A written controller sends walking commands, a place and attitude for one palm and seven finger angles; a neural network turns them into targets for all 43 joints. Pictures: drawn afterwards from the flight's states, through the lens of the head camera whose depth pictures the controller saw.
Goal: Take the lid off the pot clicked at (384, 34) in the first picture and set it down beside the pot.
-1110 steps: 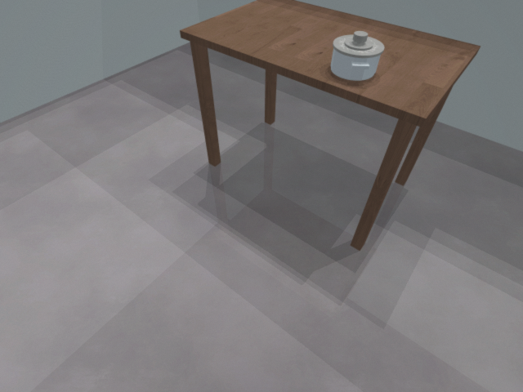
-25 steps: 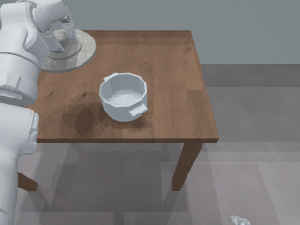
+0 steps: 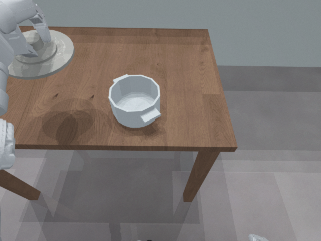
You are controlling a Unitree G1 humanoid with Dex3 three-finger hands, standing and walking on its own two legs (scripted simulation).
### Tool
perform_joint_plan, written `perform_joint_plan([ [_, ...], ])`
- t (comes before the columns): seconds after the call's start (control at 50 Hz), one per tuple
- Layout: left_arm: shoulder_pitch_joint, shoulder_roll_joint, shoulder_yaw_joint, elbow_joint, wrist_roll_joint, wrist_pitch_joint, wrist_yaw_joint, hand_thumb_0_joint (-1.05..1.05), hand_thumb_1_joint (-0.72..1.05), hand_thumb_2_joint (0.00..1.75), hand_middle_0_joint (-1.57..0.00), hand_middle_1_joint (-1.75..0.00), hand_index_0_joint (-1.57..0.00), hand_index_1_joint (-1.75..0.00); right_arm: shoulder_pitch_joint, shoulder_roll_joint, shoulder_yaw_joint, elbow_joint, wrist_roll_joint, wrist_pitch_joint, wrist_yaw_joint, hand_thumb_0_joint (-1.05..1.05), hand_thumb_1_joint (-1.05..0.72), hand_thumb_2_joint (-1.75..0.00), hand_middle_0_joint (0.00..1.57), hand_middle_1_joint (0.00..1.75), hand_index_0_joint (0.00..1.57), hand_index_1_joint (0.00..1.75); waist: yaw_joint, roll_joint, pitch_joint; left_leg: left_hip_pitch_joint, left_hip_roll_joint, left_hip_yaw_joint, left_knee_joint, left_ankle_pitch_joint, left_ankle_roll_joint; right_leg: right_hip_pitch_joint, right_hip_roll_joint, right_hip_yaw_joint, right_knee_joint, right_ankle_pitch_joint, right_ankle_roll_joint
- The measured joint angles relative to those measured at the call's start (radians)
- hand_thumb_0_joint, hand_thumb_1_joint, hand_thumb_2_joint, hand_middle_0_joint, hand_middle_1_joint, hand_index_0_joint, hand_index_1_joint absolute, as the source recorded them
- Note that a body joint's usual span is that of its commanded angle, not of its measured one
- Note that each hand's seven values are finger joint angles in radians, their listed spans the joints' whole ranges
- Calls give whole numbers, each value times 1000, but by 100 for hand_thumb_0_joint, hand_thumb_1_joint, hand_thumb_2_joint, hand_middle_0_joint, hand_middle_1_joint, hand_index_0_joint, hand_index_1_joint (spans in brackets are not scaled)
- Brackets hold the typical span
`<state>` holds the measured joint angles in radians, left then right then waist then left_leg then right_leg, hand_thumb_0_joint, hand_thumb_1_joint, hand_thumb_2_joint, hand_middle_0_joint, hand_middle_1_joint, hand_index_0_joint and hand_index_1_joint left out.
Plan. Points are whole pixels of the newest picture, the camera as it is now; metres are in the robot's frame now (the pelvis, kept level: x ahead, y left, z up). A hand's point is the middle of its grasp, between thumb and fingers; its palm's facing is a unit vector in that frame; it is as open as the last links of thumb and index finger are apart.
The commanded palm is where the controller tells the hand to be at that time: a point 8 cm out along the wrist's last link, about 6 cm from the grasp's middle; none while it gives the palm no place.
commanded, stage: move the lid sideways beside the pot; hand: left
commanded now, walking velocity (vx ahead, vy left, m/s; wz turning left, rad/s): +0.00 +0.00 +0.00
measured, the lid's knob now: (31, 41) +0.50 +0.29 +0.22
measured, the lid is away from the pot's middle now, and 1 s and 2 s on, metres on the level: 0.21 0.23 0.24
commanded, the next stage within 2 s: lower the lid onto the table in 0.32 s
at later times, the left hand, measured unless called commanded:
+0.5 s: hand (12, 43) +0.46 +0.30 +0.24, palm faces -0.28 -0.09 -0.96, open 7.3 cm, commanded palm +0.47 +0.30 +0.31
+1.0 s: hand (26, 54) +0.48 +0.30 +0.20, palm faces -0.32 -0.10 -0.94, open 7.3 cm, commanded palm +0.47 +0.30 +0.28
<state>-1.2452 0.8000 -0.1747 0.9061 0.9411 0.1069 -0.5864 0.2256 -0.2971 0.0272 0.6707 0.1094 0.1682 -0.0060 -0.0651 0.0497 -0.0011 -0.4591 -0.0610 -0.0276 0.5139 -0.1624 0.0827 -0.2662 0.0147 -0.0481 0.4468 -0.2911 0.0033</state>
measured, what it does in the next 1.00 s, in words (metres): stands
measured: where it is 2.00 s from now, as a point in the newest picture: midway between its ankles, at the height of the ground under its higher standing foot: outside the picture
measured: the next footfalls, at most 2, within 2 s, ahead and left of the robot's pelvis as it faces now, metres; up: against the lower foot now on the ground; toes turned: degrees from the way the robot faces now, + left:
none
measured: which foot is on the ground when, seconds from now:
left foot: down 0.00-1.00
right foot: down 0.00-1.00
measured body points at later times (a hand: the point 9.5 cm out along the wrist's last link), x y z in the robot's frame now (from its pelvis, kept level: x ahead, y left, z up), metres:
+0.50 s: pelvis -0.01 +0.01 +0.00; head +0.05 +0.01 +0.45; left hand +0.47 +0.31 +0.29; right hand +0.07 -0.26 -0.12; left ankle +0.05 +0.06 -0.73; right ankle -0.04 -0.13 -0.73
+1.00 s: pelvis +0.00 +0.01 +0.00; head +0.06 +0.02 +0.44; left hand +0.49 +0.30 +0.26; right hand +0.06 -0.26 -0.12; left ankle +0.05 +0.06 -0.73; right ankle -0.04 -0.13 -0.73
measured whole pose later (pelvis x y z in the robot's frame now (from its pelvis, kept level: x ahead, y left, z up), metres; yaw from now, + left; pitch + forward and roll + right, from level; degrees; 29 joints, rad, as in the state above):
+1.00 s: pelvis +0.00 +0.01 +0.00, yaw -1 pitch +8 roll -3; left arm -1.22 0.82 -0.13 0.99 0.96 0.05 -0.56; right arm 0.26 -0.29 0.03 0.67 0.10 0.16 -0.01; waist -0.09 0.04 -0.01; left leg -0.51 -0.06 -0.01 0.54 -0.18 0.09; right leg -0.31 0.01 -0.03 0.47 -0.29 0.01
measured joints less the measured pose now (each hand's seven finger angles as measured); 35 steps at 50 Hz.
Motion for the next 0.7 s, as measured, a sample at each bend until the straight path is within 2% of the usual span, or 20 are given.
perform_joint_plan([
  [0.18,-8,22,3,-3,-7,-43,-7,-3,30,65,-75,-97,-67,-95,-8,3,5,4,1,0,-9,0,-91,-90,20,30,20,30,7,-3,4,-5,-1,-6,1,7,2,-1,0,-7,-4,7,0],
  [0.32,-27,37,-25,18,5,-42,-11,-3,30,65,-75,-97,-67,-95,0,3,4,8,3,0,-9,0,-91,-90,20,30,20,30,5,-7,8,-11,0,-5,6,7,3,-7,1,-5,0,8,0],
  [0.42,-22,36,4,18,-7,-70,-8,-3,30,65,-75,-97,-67,-95,6,-1,7,17,1,0,-13,0,-91,-90,20,30,20,30,2,-4,6,-15,0,-4,10,6,6,-9,1,-4,-1,10,3],
  [0.56,-62,25,-33,92,4,-27,-8,-3,30,65,-75,-97,-67,-95,18,-1,6,26,4,-11,-8,0,-91,-90,20,30,20,30,-9,-8,11,-23,0,-2,13,5,8,-17,1,-2,2,9,2],
  [0.7,-30,15,6,68,8,-51,5,-3,30,65,-75,-97,-67,-95,36,0,2,27,-5,-23,-10,0,-91,-90,20,30,20,30,-17,-8,4,-31,-1,4,18,-2,11,-24,0,4,3,7,4],
])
